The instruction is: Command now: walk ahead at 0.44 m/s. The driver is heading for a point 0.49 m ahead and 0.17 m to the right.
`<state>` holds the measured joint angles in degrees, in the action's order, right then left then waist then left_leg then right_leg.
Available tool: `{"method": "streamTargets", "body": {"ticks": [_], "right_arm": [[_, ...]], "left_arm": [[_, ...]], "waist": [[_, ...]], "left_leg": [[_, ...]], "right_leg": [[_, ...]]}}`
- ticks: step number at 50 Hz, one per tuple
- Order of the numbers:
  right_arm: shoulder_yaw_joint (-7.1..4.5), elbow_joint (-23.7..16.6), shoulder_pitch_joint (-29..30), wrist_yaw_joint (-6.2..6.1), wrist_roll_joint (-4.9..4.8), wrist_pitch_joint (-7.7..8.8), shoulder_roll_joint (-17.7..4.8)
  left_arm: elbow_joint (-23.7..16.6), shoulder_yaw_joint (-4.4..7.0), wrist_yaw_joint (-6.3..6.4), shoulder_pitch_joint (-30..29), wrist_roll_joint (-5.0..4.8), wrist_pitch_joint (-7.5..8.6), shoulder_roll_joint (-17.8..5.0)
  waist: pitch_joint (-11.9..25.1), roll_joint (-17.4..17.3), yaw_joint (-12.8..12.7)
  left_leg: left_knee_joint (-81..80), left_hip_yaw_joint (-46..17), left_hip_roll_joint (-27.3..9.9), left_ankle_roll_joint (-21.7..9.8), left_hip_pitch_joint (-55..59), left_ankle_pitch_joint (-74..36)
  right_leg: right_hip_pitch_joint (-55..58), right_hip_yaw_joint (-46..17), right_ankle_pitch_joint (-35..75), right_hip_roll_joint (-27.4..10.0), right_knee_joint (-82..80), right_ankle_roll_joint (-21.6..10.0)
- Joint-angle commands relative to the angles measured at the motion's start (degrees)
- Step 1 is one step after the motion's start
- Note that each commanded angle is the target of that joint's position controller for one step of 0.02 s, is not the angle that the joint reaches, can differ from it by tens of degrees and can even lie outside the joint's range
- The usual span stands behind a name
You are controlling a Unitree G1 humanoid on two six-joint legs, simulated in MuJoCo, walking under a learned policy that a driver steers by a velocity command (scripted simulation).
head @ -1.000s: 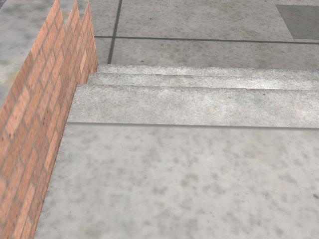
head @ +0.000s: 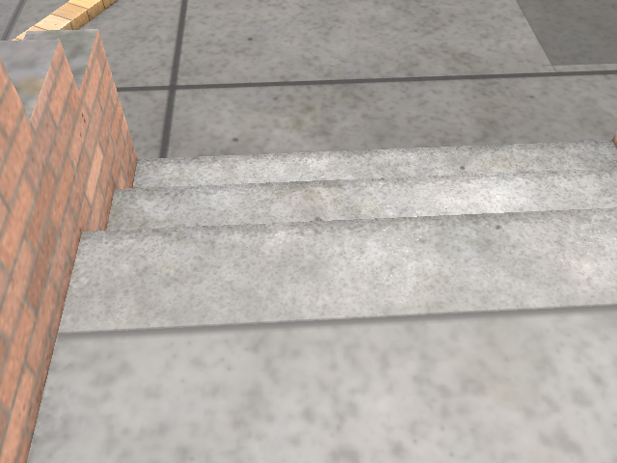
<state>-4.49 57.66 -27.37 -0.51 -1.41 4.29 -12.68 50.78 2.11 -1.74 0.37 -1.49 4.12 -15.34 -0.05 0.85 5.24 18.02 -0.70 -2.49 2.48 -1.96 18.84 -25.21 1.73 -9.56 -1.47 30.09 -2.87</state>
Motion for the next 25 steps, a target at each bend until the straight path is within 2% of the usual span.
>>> {"method": "streamTargets", "body": {"ticks": [1,2,3,4,5,6,8,10,12,14,17,22,24,25], "right_arm": [[-1.15,-4.1,5.5,0.00,0.25,0.87,-8.3],[0.27,-6.4,4.7,-0.05,1.17,1.50,-3.6],[0.79,-6.9,3.5,-0.33,0.61,2.44,-2.0],[-0.38,-7.1,4.9,-0.27,-0.67,3.03,-6.9],[-0.53,-7.7,7.7,-0.29,-1.15,3.16,-7.6],[-0.60,-7.7,9.2,-0.61,-0.62,2.96,-7.2],[-0.96,-8.0,9.6,-0.98,0.29,2.28,-6.1],[-0.93,-8.5,10.4,-0.80,0.49,1.67,-5.0],[-0.85,-10.4,14.7,-0.61,0.95,1.37,-4.7],[-0.29,-12.4,19.8,-0.17,1.03,1.36,-3.7],[0.65,-14.3,26.3,0.99,0.60,1.47,-2.8],[1.41,-18.6,35.9,2.86,0.18,1.87,-3.6],[1.18,-19.5,35.8,3.35,0.21,2.26,-5.0],[0.75,-19.3,33.9,3.30,0.28,2.44,-6.3]], "left_arm": [[1.9,3.29,0.84,13.8,-0.18,0.36,-9.2],[3.2,5.01,1.36,22.1,0.63,0.10,-15.8],[4.6,4.73,0.62,25.9,0.46,0.22,-15.6],[3.3,3.38,0.27,20.3,0.56,0.84,-12.0],[2.0,2.52,0.01,15.5,0.74,1.30,-8.7],[1.0,1.88,-0.23,11.8,1.00,1.67,-6.6],[1.3,1.20,-0.22,10.4,1.49,1.84,-4.5],[2.7,1.21,0.25,13.2,1.39,1.93,-4.7],[3.8,1.43,0.96,15.5,1.26,1.85,-6.1],[4.3,1.35,1.57,16.6,1.18,1.55,-6.5],[5.2,1.35,1.93,19.9,0.95,1.40,-7.3],[7.7,1.28,1.97,26.7,0.37,0.21,-7.2],[7.7,1.71,2.23,26.8,0.34,-0.32,-8.2],[7.2,2.00,2.31,25.8,0.37,-0.46,-9.0]], "waist": [[3.9,-5.4,-11.3],[10.9,9.3,-13.2],[15.3,16.7,-13.3],[8.8,10.6,-11.3],[4.2,7.3,-9.6],[0.6,4.2,-8.0],[-0.7,5.0,-5.9],[-1.1,4.2,-5.3],[-1.9,2.5,-5.6],[-2.7,2.0,-6.4],[-3.7,2.5,-8.4],[-6.5,1.4,-10.7],[-5.8,2.2,-9.2],[-4.2,3.3,-7.5]], "left_leg": [[10.7,-3.1,-6.3,-7.4,-15.0,-18.3],[33.0,3.4,0.4,-2.9,-30.7,-7.6],[47.4,-1.3,4.4,-2.0,-40.3,13.2],[54.3,-4.9,0.4,-3.5,-44.7,10.9],[54.2,-4.2,-2.3,-5.2,-45.0,5.4],[51.7,-3.4,-4.3,-5.4,-43.3,0.1],[46.7,-3.3,-6.2,-5.3,-38.4,-5.7],[43.2,-2.1,-6.1,-4.5,-38.2,-8.5],[37.5,-1.5,-5.6,-3.3,-40.5,-12.6],[29.2,-0.8,-4.8,-2.8,-40.0,-18.1],[19.2,1.5,-2.6,-3.1,-35.8,-25.1],[12.0,1.1,-0.9,-4.6,-38.4,-22.4],[9.9,0.9,0.2,-5.5,-36.0,-18.4],[9.1,1.4,1.5,-6.2,-31.1,-16.4]], "right_leg": [[25.5,-1.6,0.0,-0.6,-2.0,-3.1],[42.1,-20.8,-2.8,-14.2,-6.2,-9.3],[45.2,-41.1,-12.0,-21.4,-15.6,-15.4],[39.1,-38.3,-16.1,-20.8,-16.7,-14.4],[32.5,-31.5,-14.8,-18.4,-17.3,-12.2],[26.5,-25.6,-10.0,-15.7,-18.7,-10.9],[20.9,-18.1,0.0,-12.0,-20.7,-9.1],[20.4,-14.1,10.1,-11.0,-21.5,-9.2],[21.2,-11.7,17.1,-10.9,-21.9,-9.6],[20.6,-8.9,19.6,-9.7,-22.2,-8.8],[20.2,-6.2,17.8,-8.4,-23.4,-7.4],[29.5,-8.3,19.9,-11.9,-19.9,-8.1],[32.3,-9.7,25.2,-13.1,-16.5,-7.7],[32.3,-10.0,31.8,-13.0,-13.7,-7.1]]}}
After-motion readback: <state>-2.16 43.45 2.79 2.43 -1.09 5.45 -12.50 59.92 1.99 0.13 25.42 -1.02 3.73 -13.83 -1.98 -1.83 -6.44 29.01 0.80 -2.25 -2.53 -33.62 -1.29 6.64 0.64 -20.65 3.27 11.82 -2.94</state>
